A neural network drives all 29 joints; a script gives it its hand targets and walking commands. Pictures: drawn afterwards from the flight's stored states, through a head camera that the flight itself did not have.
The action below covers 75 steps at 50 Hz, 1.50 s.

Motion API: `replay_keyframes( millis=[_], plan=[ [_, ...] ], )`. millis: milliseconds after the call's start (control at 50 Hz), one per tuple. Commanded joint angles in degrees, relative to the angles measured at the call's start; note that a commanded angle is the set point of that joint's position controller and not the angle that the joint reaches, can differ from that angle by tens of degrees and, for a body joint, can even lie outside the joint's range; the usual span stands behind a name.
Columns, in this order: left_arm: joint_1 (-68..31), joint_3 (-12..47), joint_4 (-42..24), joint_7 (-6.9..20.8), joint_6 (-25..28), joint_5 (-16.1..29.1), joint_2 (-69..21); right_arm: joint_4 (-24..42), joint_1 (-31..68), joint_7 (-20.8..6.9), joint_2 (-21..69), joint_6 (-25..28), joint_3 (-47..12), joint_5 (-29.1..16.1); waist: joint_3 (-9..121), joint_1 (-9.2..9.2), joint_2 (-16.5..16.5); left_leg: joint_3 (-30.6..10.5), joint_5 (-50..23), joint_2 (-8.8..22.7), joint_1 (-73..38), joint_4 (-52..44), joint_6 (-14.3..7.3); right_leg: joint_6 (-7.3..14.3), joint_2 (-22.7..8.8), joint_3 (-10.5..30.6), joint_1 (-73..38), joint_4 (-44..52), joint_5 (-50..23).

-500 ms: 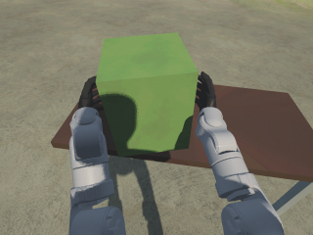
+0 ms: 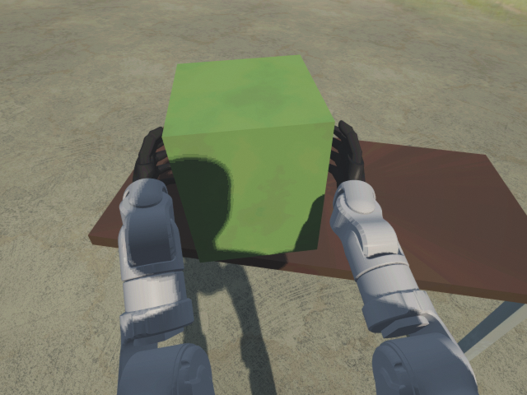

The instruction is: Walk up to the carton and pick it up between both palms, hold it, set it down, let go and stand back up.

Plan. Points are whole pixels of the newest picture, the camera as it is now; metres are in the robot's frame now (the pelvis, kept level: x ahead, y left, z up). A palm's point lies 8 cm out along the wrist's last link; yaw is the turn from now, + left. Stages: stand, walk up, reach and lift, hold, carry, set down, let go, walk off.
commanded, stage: hold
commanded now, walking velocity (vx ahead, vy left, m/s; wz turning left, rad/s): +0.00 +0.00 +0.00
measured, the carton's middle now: (249, 159) +0.44 +0.02 +0.16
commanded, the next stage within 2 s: none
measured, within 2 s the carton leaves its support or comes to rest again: neither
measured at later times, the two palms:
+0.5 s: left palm (152, 181) +0.37 +0.16 +0.17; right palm (346, 174) +0.36 -0.12 +0.18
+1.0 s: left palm (153, 186) +0.36 +0.16 +0.17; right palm (348, 180) +0.36 -0.13 +0.17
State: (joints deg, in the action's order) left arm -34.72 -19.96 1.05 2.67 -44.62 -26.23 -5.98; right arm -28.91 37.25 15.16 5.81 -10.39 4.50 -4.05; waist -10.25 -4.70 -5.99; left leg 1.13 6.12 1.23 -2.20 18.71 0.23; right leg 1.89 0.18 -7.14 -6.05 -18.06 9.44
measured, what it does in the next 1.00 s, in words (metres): stands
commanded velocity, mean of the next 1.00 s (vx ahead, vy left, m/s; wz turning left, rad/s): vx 0.00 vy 0.00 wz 0.00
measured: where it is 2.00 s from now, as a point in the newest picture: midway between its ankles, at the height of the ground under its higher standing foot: outside the picture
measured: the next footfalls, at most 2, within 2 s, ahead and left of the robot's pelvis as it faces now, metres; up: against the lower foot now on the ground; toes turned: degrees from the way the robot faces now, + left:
none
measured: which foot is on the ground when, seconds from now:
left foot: down 0.00-1.00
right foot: down 0.00-1.00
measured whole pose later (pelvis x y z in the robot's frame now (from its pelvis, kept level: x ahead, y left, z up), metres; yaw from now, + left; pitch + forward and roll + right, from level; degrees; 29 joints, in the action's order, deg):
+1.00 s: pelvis +0.00 +0.00 +0.00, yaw +0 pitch -14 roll +0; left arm -33.8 -18.9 0.6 2.0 -44.2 -25.7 -5.9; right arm -29.1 36.4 14.9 5.4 -8.8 4.1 -4.6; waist -10.7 -4.9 -6.1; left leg 1.5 5.9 1.3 -1.5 18.4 0.1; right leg 1.9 0.1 -7.6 -5.5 -17.9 9.5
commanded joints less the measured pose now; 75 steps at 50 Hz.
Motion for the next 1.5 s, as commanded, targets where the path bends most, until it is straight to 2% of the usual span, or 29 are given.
replay_keyframes(
  millis=[0, 100, 220, 280, 300, 340, 360, 440, 480, 500, 540, 560, 620, 740, 780, 800, 920, 1020, 1060, 1080, 1140, 1160, 1180, 1220, 1300, 1320, 1400, 1440, 1480],
  plan=[
    [-39.8, 25.0, -4.3, 9.2, 4.7, 8.4, -21.5, 11.8, 42.9, -10.3, 20.9, 4.4, -15.9, -0.4, 24.0, -1.33, 7.3, 3.8, 2.7, -1.2, -4.9, -4.9, -1.6, -3.3, 0.9, -1.8, 1.4, 4.3, 3.9],
    [-43.9, 26.4, -4.5, 8.4, 6.1, 9.9, -22.7, 8.7, 44.5, -11.6, 21.6, 5.8, -13.9, 0.8, 27.2, -1.94, 9.2, 3.7, 4.9, -1.0, -4.1, -5.5, -1.9, -3.4, 0.9, -2.0, 1.2, 3.3, 4.1],
    [-40.1, 27.6, -5.0, 7.7, 7.3, 10.2, -22.1, 13.1, 44.8, -10.3, 24.2, 6.7, -19.7, -2.2, 34.6, -0.34, 6.7, 4.1, -8.3, -2.4, -7.1, -1.1, -1.9, -4.8, 0.8, -1.1, -3.3, 2.0, -9.8],
    [-40.1, 28.3, -7.9, 7.8, 7.3, 10.4, -20.9, 13.8, 43.4, -9.3, 23.7, 6.0, -21.2, -3.3, 35.3, -1.45, 6.4, 3.4, -11.2, -2.3, -8.0, -0.3, -1.4, -5.1, 0.6, -0.8, -5.3, 1.9, -13.5],
    [-39.7, 27.1, -6.2, 8.1, 7.3, 9.5, -21.1, 13.8, 44.1, -8.9, 23.3, 5.9, -21.2, -3.0, 33.7, -0.65, 6.3, 3.5, -10.1, -2.5, -7.6, -0.6, -1.6, -5.3, 0.5, -0.6, -5.0, 2.1, -12.6],
    [-38.8, 27.7, -7.3, 8.5, 6.9, 9.6, -21.0, 14.2, 42.7, -8.6, 22.9, 5.7, -21.4, -2.9, 32.5, -0.91, 6.9, 3.8, -10.6, -2.7, -8.3, -0.9, -1.2, -5.0, 0.6, -0.7, -4.4, 2.2, -12.6],
    [-38.9, 28.9, -9.3, 8.5, 6.9, 10.1, -21.4, 16.3, 43.2, -8.3, 23.1, 6.0, -21.9, -3.7, 34.5, -1.82, 7.0, 3.4, -13.3, -2.6, -9.3, 0.1, -0.7, -5.2, 0.9, -0.9, -4.8, 2.0, -14.4],
    [-39.9, 29.9, -9.5, 8.0, 6.6, 10.8, -23.1, 18.1, 44.5, -8.7, 22.1, 5.6, -21.6, -4.3, 33.6, -0.55, 8.5, 2.9, -13.2, -1.8, -10.3, 0.1, 0.2, -4.3, 1.2, -1.4, -2.2, 2.5, -10.3],
    [-39.8, 30.2, -9.9, 7.7, 6.3, 10.5, -22.7, 17.0, 43.4, -9.1, 21.4, 5.1, -21.6, -4.3, 31.9, -1.72, 9.6, 3.0, -13.2, -1.7, -11.3, 0.0, 0.3, -3.6, 1.7, -1.6, 0.4, 3.1, -7.7],
    [-39.3, 29.7, -9.1, 7.8, 6.0, 9.9, -22.4, 15.3, 42.0, -9.4, 20.9, 4.7, -20.6, -3.9, 28.5, -1.11, 10.1, 3.1, -12.6, -1.5, -10.7, -0.5, 0.6, -3.3, 1.7, -2.1, 1.8, 3.5, -5.8],
    [-38.4, 29.5, -9.9, 8.1, 5.2, 9.4, -22.5, 13.9, 40.4, -9.6, 19.9, 4.4, -19.9, -4.2, 28.3, -1.82, 10.6, 2.8, -11.7, -0.9, -10.6, -0.6, 1.0, -3.2, 1.8, -2.3, 0.4, 3.4, -4.7],
    [-36.3, 28.9, -9.8, 8.3, 4.9, 9.0, -21.8, 14.8, 39.4, -9.5, 21.0, 4.2, -20.9, -4.2, 28.0, -1.61, 8.6, 3.2, -12.3, -1.4, -11.1, -0.7, 0.3, -3.6, 1.4, -1.6, -0.8, 3.8, -7.2],
    [-35.2, 28.8, -10.6, 8.8, 4.1, 9.2, -21.7, 15.4, 38.9, -8.9, 19.7, 3.8, -20.9, -4.7, 27.7, -1.87, 8.5, 3.2, -13.4, -1.7, -11.5, -0.8, 0.3, -3.7, 1.5, -1.6, -1.8, 3.6, -8.7],
    [-37.8, 26.1, -7.6, 9.7, 4.4, 8.5, -21.1, 12.5, 40.4, -9.8, 20.2, 4.1, -17.2, -1.9, 23.2, -1.51, 6.6, 3.7, -2.0, -1.6, -5.5, -4.5, -1.0, -3.6, 1.0, -1.8, -1.1, 3.7, -0.2],
    [-39.1, 26.8, -8.4, 9.2, 5.1, 9.4, -21.7, 14.4, 42.2, -10.3, 21.7, 4.9, -18.4, -2.4, 25.8, -0.92, 6.8, 3.5, -4.5, -1.5, -5.5, -3.6, -1.1, -3.6, 0.8, -1.9, -1.4, 3.3, -2.4],
    [-40.2, 28.1, -9.8, 8.9, 5.7, 10.1, -21.8, 15.5, 42.8, -10.3, 22.0, 5.5, -18.7, -2.6, 27.6, -1.59, 7.1, 3.6, -6.1, -1.7, -6.4, -2.7, -1.0, -3.8, 0.8, -1.7, -2.0, 3.1, -4.4],
    [-38.3, 28.8, -8.7, 8.4, 6.7, 10.6, -21.3, 17.9, 43.7, -9.2, 23.1, 6.3, -22.3, -3.3, 33.5, -0.56, 5.1, 3.8, -9.8, -2.4, -9.2, -0.9, -1.6, -4.6, 1.1, -1.1, -4.0, 2.5, -10.9],
    [-39.8, 27.9, -5.8, 8.5, 6.3, 9.8, -21.8, 13.8, 43.4, -9.7, 22.1, 5.6, -19.4, -1.4, 28.7, -0.71, 7.8, 3.9, -1.8, -1.8, -5.8, -3.2, -1.4, -4.0, 0.4, -1.1, -0.1, 3.6, -1.5],
    [-39.8, 25.9, -3.2, 8.6, 5.8, 8.6, -21.2, 11.6, 43.4, -10.4, 21.6, 5.6, -17.6, -0.4, 26.3, -0.62, 8.0, 4.2, 1.9, -1.7, -4.6, -4.1, -2.1, -3.8, 0.2, -1.3, 0.9, 4.1, 2.1],
    [-41.0, 26.1, -4.8, 8.7, 6.1, 9.2, -21.2, 11.5, 43.5, -10.7, 21.6, 5.9, -17.4, -0.6, 27.2, -0.71, 7.4, 4.2, 2.5, -1.6, -4.4, -4.1, -2.3, -3.8, 0.4, -1.3, 0.4, 3.8, 2.2],
    [-40.4, 26.9, -5.5, 8.6, 5.9, 9.5, -20.9, 12.4, 43.7, -10.3, 22.1, 6.0, -17.8, -1.2, 29.0, -0.98, 8.0, 4.4, -3.4, -2.0, -5.2, -2.7, -2.1, -4.1, 0.2, -0.7, -1.6, 3.2, -4.3],
    [-40.1, 27.0, -6.6, 8.7, 6.3, 10.0, -21.4, 14.3, 43.9, -10.1, 23.0, 6.2, -19.3, -2.1, 31.9, -0.53, 6.6, 4.5, -6.2, -2.5, -6.3, -2.0, -2.0, -4.4, 0.4, -0.7, -3.6, 2.8, -7.8],
    [-39.9, 28.4, -7.9, 8.6, 6.5, 10.9, -22.0, 15.3, 43.1, -9.5, 23.6, 6.4, -19.9, -2.6, 34.8, -1.50, 7.5, 4.0, -9.6, -2.4, -8.0, -0.7, -1.5, -4.4, 0.6, -0.6, -5.1, 1.9, -12.2],
    [-40.7, 28.5, -9.1, 8.4, 6.6, 10.6, -21.3, 16.4, 44.3, -9.1, 23.0, 6.0, -21.7, -3.8, 36.2, -1.22, 7.2, 3.6, -12.4, -2.4, -8.8, -0.2, -1.0, -5.1, 0.9, -0.8, -5.8, 1.8, -14.3],
    [-38.6, 27.3, -7.6, 9.0, 5.8, 9.0, -20.4, 12.8, 41.0, -8.8, 21.5, 5.0, -19.9, -2.9, 28.9, -1.94, 7.5, 3.4, -8.7, -2.1, -8.7, -1.6, -0.7, -4.6, 0.4, -1.0, -2.0, 3.0, -8.9],
    [-38.2, 26.6, -7.7, 9.2, 5.9, 8.7, -20.5, 13.8, 40.7, -9.0, 21.7, 5.1, -19.9, -3.2, 28.7, -1.11, 8.0, 3.5, -8.1, -2.2, -7.6, -1.9, -1.1, -4.4, 0.5, -1.0, -2.0, 3.2, -7.9],
    [-38.7, 29.4, -11.2, 9.0, 6.0, 10.7, -21.6, 15.2, 39.8, -8.9, 21.0, 5.3, -20.3, -3.6, 30.9, -2.65, 8.7, 3.1, -14.1, -1.8, -12.0, -0.2, 0.4, -4.0, 1.2, -2.0, -1.0, 2.7, -11.0],
    [-37.0, 27.2, -7.2, 9.0, 5.2, 9.0, -21.1, 14.0, 40.1, -9.0, 20.2, 5.0, -19.5, -3.0, 26.8, -2.35, 7.8, 3.0, -8.5, -1.6, -10.5, -1.6, -0.1, -4.1, 1.0, -1.9, -0.7, 3.7, -5.8],
    [-35.6, 26.7, -7.3, 9.3, 4.5, 8.4, -21.0, 15.1, 40.3, -9.2, 19.9, 5.1, -19.0, -3.0, 25.5, -2.05, 7.9, 3.2, -8.2, -1.6, -9.1, -2.1, -0.3, -3.7, 1.0, -2.0, -0.5, 3.7, -5.6]
  ],
)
